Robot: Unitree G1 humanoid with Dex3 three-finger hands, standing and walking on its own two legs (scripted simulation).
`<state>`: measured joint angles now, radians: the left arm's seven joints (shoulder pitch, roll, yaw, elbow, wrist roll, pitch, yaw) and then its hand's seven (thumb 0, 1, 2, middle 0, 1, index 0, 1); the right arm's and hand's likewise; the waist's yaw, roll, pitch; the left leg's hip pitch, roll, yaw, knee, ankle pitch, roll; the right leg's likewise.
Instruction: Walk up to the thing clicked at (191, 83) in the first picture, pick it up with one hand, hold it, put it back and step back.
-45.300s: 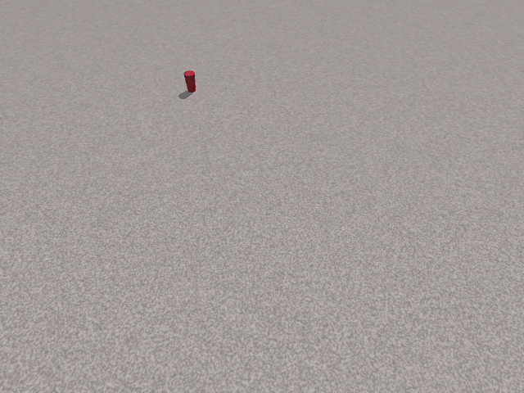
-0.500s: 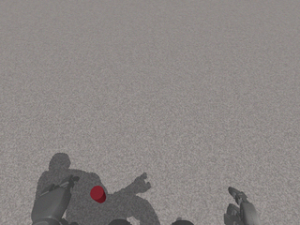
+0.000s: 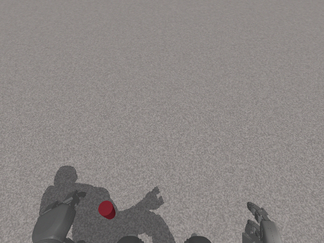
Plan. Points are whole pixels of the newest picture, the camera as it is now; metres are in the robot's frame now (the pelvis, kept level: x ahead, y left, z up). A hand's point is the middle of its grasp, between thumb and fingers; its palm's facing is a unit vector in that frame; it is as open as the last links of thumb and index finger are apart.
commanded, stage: go down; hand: left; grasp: from above
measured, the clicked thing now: (108, 211) +0.35 +0.28 -0.64
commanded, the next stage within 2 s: home in 1.32 s
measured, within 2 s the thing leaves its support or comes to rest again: neither
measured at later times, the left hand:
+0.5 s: hand (72, 236) +0.17 +0.22 -0.07, palm faces -0.34 -0.47 -0.82, open 11.7 cm
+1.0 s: hand (73, 236) +0.16 +0.21 -0.07, palm faces -0.33 -0.48 -0.81, open 11.7 cm
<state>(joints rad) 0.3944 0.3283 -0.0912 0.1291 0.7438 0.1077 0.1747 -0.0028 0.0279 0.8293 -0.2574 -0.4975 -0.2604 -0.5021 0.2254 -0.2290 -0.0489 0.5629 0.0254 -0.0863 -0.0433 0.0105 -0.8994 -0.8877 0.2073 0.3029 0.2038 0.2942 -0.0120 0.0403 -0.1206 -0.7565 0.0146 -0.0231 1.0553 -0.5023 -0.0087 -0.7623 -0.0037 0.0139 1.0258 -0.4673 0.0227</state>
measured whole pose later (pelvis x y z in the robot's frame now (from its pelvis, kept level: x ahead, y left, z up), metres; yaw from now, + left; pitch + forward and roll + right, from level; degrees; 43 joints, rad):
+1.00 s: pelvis +0.01 +0.00 +0.00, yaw +0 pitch +12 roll -1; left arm 0.46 0.33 -0.09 0.04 0.71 0.11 0.14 0.00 0.03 0.83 -0.27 -0.50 -0.27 -0.50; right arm 0.22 -0.23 -0.06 0.56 0.02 -0.16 -0.04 0.01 -0.90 -0.89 0.21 0.30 0.20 0.29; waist 0.00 0.05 -0.13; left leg -0.77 0.02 -0.03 1.07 -0.52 -0.02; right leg -0.77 0.00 0.01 1.05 -0.49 0.02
